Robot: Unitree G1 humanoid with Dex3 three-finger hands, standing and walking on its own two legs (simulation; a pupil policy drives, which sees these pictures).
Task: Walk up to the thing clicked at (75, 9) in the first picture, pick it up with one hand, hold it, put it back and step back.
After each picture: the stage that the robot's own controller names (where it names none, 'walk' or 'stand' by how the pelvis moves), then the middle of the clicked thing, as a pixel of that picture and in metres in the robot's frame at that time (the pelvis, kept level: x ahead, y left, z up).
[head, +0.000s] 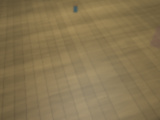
stand; (75, 8) +2.34 +0.05 -0.72
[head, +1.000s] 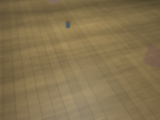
walk; (68, 24) +2.21 +0.11 -0.71
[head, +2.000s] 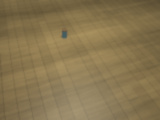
walk; (64, 33) +1.60 +0.11 -0.71
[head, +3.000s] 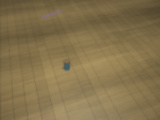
walk; (66, 64) +1.11 +0.11 -0.72
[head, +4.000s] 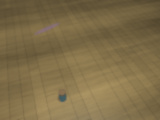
walk; (62, 95) +0.77 +0.15 -0.72
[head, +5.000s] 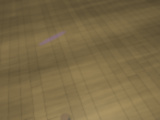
walk; out of the picture +0.53 +0.18 -0.70
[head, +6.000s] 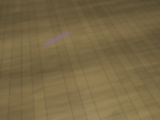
stand; out of the picture +0.42 +0.13 -0.72
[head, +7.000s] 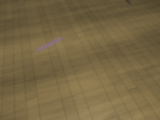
stand; out of the picture +0.40 +0.17 -0.72
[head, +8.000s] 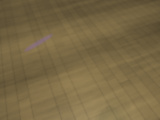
stand; out of the picture +0.38 +0.20 -0.72
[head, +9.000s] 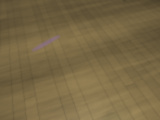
stand; out of the picture +0.40 +0.17 -0.73
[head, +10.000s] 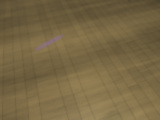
stand; out of the picture +0.40 +0.16 -0.73
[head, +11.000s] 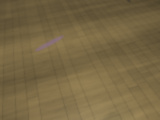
stand; out of the picture +0.40 +0.16 -0.73
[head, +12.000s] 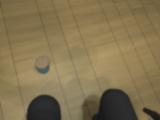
go down; (42, 65) +0.49 +0.15 -0.39
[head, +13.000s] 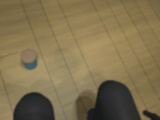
go down; (29, 60) +0.50 +0.17 -0.32
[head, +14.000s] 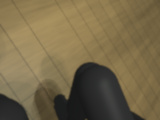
close in; out of the picture +0.49 +0.22 -0.24
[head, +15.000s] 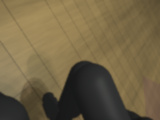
close; out of the picture +0.49 +0.23 -0.24
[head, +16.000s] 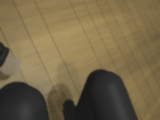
lift; (8, 65) +0.42 +0.16 -0.26
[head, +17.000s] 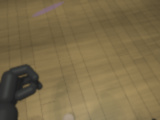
lift; (68, 119) +0.38 +0.09 -0.57
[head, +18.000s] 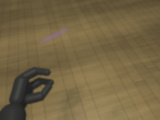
hold; out of the picture +0.36 +0.08 -0.67
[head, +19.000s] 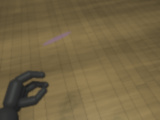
hold; out of the picture +0.36 +0.08 -0.68
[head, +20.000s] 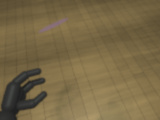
stand; out of the picture +0.38 +0.09 -0.66
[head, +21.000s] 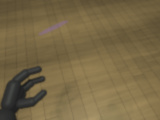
stand; out of the picture +0.37 +0.09 -0.66
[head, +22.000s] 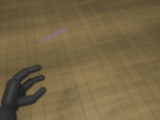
stand; out of the picture +0.35 +0.09 -0.68
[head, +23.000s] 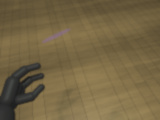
stand; out of the picture +0.36 +0.09 -0.68
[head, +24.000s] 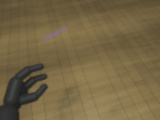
stand; out of the picture +0.36 +0.09 -0.68
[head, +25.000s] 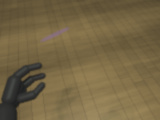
stand; out of the picture +0.36 +0.09 -0.68
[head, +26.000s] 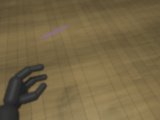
stand; out of the picture +0.36 +0.09 -0.68
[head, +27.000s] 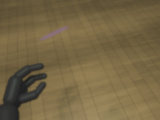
stand; out of the picture +0.36 +0.09 -0.68
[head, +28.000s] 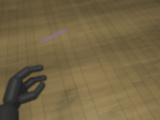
stand; out of the picture +0.36 +0.09 -0.68
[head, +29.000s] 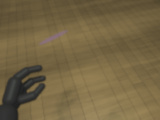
stand; out of the picture +0.35 +0.09 -0.68
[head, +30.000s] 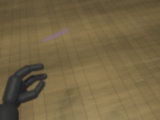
stand; out of the picture +0.36 +0.09 -0.68
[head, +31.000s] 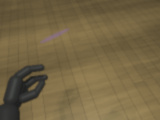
stand; out of the picture +0.35 +0.09 -0.68
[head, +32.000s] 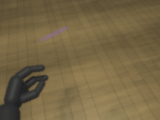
stand; out of the picture +0.36 +0.09 -0.68
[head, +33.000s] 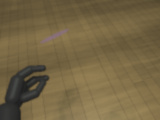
close; out of the picture +0.36 +0.09 -0.68
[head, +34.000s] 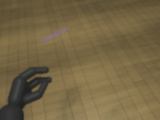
stand; out of the picture +0.36 +0.09 -0.68
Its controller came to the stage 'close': yes
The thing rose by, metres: 0.01
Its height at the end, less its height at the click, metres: +0.00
